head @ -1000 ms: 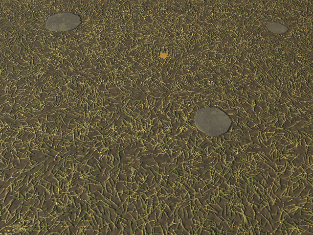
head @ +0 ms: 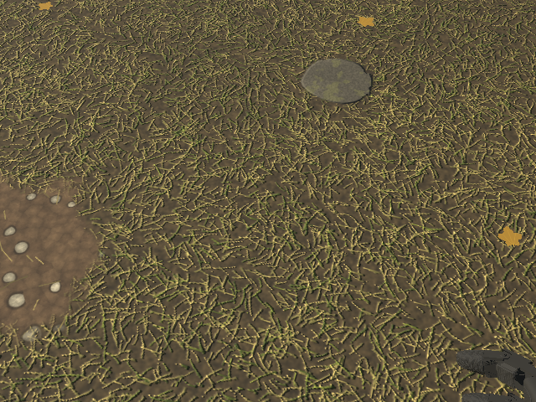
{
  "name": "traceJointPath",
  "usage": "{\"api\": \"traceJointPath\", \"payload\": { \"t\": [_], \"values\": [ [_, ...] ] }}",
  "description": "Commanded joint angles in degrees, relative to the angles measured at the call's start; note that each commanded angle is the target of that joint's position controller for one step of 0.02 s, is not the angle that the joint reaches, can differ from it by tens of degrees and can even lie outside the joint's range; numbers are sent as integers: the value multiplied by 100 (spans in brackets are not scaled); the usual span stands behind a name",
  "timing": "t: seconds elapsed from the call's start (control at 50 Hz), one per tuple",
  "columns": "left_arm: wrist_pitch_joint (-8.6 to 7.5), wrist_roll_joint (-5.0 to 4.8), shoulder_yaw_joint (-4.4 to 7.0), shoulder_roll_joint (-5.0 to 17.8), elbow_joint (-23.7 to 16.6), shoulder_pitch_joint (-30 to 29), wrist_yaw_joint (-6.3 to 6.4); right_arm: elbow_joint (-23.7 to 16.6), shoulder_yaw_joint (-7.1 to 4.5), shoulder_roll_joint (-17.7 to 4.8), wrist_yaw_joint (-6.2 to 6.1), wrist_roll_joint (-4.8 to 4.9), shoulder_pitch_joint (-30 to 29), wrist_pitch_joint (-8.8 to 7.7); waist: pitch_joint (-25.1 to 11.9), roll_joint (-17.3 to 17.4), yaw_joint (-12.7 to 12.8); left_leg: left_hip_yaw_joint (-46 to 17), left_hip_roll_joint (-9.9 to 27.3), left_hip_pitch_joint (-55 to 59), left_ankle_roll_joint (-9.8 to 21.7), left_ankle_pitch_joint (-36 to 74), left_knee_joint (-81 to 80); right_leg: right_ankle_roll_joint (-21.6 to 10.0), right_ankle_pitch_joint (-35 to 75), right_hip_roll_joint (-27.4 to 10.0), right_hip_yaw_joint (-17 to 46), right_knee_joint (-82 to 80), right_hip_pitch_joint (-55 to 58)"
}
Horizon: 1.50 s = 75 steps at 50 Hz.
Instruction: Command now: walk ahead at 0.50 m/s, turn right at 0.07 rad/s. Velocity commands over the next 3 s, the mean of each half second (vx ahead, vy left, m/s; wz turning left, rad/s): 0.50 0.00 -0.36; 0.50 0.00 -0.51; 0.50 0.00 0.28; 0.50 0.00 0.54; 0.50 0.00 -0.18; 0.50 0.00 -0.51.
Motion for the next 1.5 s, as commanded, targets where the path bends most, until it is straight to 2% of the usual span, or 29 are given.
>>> {"api": "traceJointPath", "payload": {
  "t": [0.02,0.06,0.14,0.34,0.44,0.48,0.5,0.52,0.54,0.56,0.58,0.6,0.68,0.86,0.96,0.98,1.0,1.02,1.04,1.08,1.16,1.24,1.34,1.4,1.42,1.44,1.46,1.48,1.5],
  "values": [
    [-257,-181,136,902,-628,-332,-48,204,-409,-1189,-107,-45,2175,-27,-1813,677,-1233,-3184,2140,4520,1266,-239,-1411,-186,-381,130,1028,3258,-3794],
    [-205,-66,130,734,-680,-677,0,263,-302,-784,-74,-6,1458,-88,-818,454,-816,-1870,1627,3042,940,191,-1765,-152,503,-303,796,2634,-3621],
    [126,-51,117,328,-512,-283,44,409,-301,-564,-56,-72,967,-321,-385,503,-333,-771,1392,1843,891,631,-2582,9,1395,-476,878,2298,-2923],
    [111,34,12,106,-1115,-1862,-195,966,-460,-960,-261,7,1456,-240,288,118,-782,665,1500,2729,612,1116,-2740,-175,3039,-290,467,-331,-3433],
    [150,31,140,383,-1387,-1763,-312,1066,-564,-1265,-323,132,1421,-9,-62,369,-499,987,1623,3500,341,3860,-1476,-639,1781,226,-167,-599,-2776],
    [175,-5,442,886,-1045,-268,-235,1012,-528,-1245,-360,158,1280,74,-902,251,331,1230,1252,2857,28,4426,667,-1006,1909,766,-311,-1010,-626],
    [238,-28,633,1482,-911,458,-99,889,-392,-901,-367,-16,1459,16,-1410,-713,481,1247,898,1340,-281,1969,2570,-1400,2099,-162,1275,-1178,1028],
    [179,-50,642,1823,-1103,70,-104,599,-184,-261,-289,-68,1804,-171,-2046,-1820,-178,274,-434,-963,-613,-2537,4480,-2572,790,-1396,4696,-2194,2582],
    [98,-11,483,1303,-1199,129,-155,555,-266,-798,-196,137,1194,-394,-2211,-907,258,-795,-169,-1549,-431,-2463,4717,-2376,483,-1499,4963,-2757,2638],
    [24,34,409,1028,-1180,-1,-154,411,-290,-904,-154,301,782,-502,-1488,-666,234,-738,65,-1815,-267,-2015,4490,-2136,783,-1339,4156,-2739,2087],
    [-18,26,362,890,-1208,-342,-156,434,-273,-824,-192,213,726,-547,-949,-118,-53,-718,334,-1612,-220,-1574,3923,-1935,1451,-1084,3469,-2710,1214],
    [-30,38,299,665,-1277,-677,-128,495,-322,-893,-234,47,727,-526,-750,-112,-248,-716,509,-1230,-250,-1327,3411,-1816,2055,-877,2957,-2741,578],
    [-53,82,296,738,-1416,-814,-4,496,-323,-716,-224,-73,846,-292,-517,-223,-521,-574,532,-641,-552,-811,2491,-1832,3269,-553,2250,-3046,-481],
    [91,-22,352,877,-1178,-128,160,58,-220,-584,-79,54,-636,-372,-228,-558,14,-579,-46,-31,-687,1191,-419,-1299,2242,-260,2196,-2645,-633],
    [137,72,285,646,-1128,-186,169,389,-379,-923,-35,-13,440,-496,-594,-812,-512,-316,-84,1135,-119,583,-881,-1002,3539,-319,2281,-1422,35],
    [130,132,184,424,-1192,-171,147,487,-436,-1128,-57,-95,1178,-513,-1297,-510,-838,-898,497,2380,251,547,-696,-820,3388,-28,1946,-145,-355],
    [68,33,92,137,-1229,625,146,659,-579,-1661,-53,-158,1873,-465,-2107,1003,-682,-3243,1614,4375,1261,-317,-954,-324,1828,807,1254,1913,-2190],
    [6,8,70,327,-1205,690,138,828,-530,-1398,32,44,2076,-428,-2027,1676,-731,-4945,2008,4697,1575,-1770,-1821,-208,-504,906,1254,2792,-3373],
    [-33,-23,164,745,-1287,59,112,748,-402,-1004,36,153,1735,-399,-1153,971,-811,-4516,1875,4101,1338,-2367,-1928,-251,-154,516,1330,3122,-3890],
    [-137,124,155,704,-1515,-879,101,632,-310,-804,20,50,1253,-293,-288,197,-746,-3286,1364,2775,1118,-1331,-2060,-274,542,166,990,2608,-3820],
    [-189,227,113,379,-1580,-866,80,650,-266,-752,-64,66,1277,-266,-411,525,-472,-2408,869,2109,1103,310,-2249,-68,915,5,783,1221,-3078],
    [-220,198,-14,135,-1753,-1644,46,755,-372,-1059,-203,142,1521,-180,-306,447,-683,-1902,658,1582,993,573,-2296,159,2092,214,644,-412,-2506],
    [-308,85,39,314,-1910,-2275,-27,885,-381,-1050,-265,192,2009,-37,-277,474,-854,-2232,702,1651,803,143,-1938,193,2716,472,783,-1389,-1862],
    [-366,66,154,511,-1820,-1888,-11,841,-384,-1000,-287,185,1921,22,-373,582,-505,-2505,650,1667,584,30,-1404,-40,2440,435,769,-1852,-1005],
    [-376,103,231,653,-1716,-1421,31,793,-337,-848,-282,156,1863,18,-615,555,-253,-2369,422,1444,423,145,-886,-203,2328,257,824,-1955,-244],
    [-376,186,328,970,-1624,-571,91,662,-223,-526,-260,80,1757,-14,-1275,45,151,-1919,96,826,206,-335,560,-569,1997,-635,1619,-1889,1020],
    [-268,229,447,1454,-1461,-44,96,488,-95,-127,-268,169,2423,-88,-1982,-1577,-39,-1068,-599,-859,-117,-2358,2270,-1441,1157,-1918,3777,-2211,2588],
    [-225,140,399,1105,-1369,13,53,526,-183,-630,-283,267,2448,-100,-1710,-1589,-3,-1026,-177,-1739,-196,-2626,3249,-1620,-92,-2143,4709,-2541,2411],
    [-226,119,290,708,-1410,-214,55,522,-283,-963,-284,250,1965,-70,-993,-977,91,-1075,37,-1932,-220,-2111,3598,-1399,-74,-1841,3952,-2645,1804]
  ]
}}
Next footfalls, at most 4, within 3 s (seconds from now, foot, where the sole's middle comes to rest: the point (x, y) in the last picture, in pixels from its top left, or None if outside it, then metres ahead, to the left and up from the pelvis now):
0.48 right None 0.40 -0.17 -0.76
0.98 left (338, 287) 0.74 -0.11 -0.76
1.44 right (448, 262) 0.84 -0.41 -0.76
1.92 left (366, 167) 1.18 -0.20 -0.76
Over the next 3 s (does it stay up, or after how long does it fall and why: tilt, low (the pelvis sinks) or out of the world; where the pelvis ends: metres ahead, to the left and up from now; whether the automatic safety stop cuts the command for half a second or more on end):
stays up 1.64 -0.36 0.00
